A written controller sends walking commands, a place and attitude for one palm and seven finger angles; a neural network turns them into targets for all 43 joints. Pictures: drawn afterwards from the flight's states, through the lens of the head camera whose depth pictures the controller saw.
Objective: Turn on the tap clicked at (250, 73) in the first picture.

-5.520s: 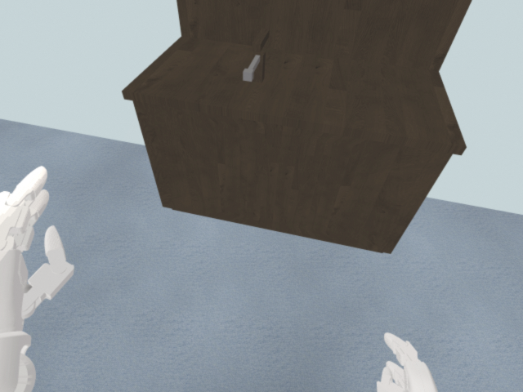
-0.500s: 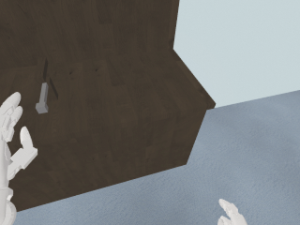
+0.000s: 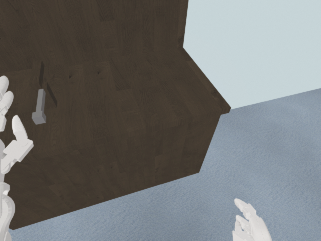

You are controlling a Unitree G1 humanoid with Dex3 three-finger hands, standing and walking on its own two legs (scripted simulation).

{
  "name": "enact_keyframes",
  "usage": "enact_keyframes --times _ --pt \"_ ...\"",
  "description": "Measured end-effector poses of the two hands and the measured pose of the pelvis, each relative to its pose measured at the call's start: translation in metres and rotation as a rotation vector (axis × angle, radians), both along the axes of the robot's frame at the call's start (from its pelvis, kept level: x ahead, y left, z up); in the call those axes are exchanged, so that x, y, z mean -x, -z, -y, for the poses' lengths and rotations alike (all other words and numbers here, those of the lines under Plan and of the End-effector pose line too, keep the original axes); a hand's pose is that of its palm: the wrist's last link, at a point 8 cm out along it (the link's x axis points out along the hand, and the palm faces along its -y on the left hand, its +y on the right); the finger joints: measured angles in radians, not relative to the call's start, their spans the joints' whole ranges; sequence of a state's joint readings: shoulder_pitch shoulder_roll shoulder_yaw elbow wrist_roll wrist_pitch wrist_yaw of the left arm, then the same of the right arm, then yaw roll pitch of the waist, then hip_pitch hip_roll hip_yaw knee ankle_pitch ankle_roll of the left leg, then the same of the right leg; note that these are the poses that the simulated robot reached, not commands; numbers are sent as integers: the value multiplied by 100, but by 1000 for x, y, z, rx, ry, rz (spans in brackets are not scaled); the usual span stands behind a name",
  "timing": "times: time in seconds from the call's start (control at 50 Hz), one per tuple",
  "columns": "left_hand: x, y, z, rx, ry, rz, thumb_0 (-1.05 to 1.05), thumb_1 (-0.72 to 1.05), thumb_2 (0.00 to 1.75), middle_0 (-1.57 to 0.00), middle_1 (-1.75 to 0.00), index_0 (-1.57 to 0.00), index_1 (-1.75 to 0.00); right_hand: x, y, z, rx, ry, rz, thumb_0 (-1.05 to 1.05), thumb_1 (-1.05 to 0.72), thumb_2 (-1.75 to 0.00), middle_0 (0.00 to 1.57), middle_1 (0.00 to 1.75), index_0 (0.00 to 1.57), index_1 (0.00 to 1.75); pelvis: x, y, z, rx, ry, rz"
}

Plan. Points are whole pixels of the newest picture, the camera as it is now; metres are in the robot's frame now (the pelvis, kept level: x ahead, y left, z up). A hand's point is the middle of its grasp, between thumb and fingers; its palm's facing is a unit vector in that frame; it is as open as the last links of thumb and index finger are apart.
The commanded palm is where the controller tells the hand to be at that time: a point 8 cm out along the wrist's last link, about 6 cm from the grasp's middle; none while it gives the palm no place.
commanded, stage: look again from close up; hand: left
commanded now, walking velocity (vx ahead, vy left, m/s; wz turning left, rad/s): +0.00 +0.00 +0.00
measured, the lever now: (39, 117) +0.42 +0.42 +0.03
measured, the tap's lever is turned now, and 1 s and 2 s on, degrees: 0 0 0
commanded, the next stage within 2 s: shuffle to correct the standing spot in 0.08 s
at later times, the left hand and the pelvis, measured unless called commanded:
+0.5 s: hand (20, 144) +0.25 +0.30 +0.16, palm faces +0.41 -0.83 -0.38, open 7.4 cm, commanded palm +0.19 +0.33 +0.18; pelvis +0.04 +0.05 -0.01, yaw +1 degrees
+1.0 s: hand (31, 129) +0.28 +0.30 +0.16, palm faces +0.41 -0.84 -0.36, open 7.4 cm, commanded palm +0.21 +0.33 +0.18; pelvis +0.06 +0.05 -0.01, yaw +2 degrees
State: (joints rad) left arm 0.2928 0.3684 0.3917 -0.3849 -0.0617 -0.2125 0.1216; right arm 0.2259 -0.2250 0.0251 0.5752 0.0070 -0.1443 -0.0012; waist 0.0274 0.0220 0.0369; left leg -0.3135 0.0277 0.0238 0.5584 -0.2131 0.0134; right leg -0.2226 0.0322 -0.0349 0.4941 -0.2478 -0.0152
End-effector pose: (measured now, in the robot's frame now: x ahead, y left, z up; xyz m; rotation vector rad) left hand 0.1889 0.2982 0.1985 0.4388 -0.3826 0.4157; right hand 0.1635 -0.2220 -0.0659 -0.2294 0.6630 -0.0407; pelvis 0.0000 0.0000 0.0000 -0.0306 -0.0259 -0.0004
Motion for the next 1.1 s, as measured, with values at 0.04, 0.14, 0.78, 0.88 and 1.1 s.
enact_keyframes --times 0.04,0.14,0.78,0.88,1.1 --pt "-6 21 14 53 75 -83 1 90 90 -20 -30 -20 -30 1 -4 0 14 28 -3 1 -90 -89 20 30 20 30 -6 -2 -6 -4 6 -2" --pt "-20 53 10 65 129 -239 2 89 89 -21 -30 -21 -30 -3 -11 -5 71 58 -44 1 -90 -90 20 30 20 30 -16 -5 -14 -10 7 -21" --pt "-34 15 -34 -21 53 -13 2 89 89 -21 -30 -21 -30 -53 13 -54 11 31 -34 1 -90 -89 21 30 21 30 -49 14 -50 5 -14 -16" --pt "-44 20 -41 -33 23 -69 2 89 89 -21 -30 -21 -30 -49 19 -46 3 78 -48 1 -90 -89 20 30 20 30 -54 14 -50 2 -3 -21" --pt "-46 26 -49 -9 49 16 2 88 89 -22 -30 -21 -30 -58 22 -36 96 83 -105 1 -90 -90 20 30 20 30 -72 24 -65 13 -26 8"
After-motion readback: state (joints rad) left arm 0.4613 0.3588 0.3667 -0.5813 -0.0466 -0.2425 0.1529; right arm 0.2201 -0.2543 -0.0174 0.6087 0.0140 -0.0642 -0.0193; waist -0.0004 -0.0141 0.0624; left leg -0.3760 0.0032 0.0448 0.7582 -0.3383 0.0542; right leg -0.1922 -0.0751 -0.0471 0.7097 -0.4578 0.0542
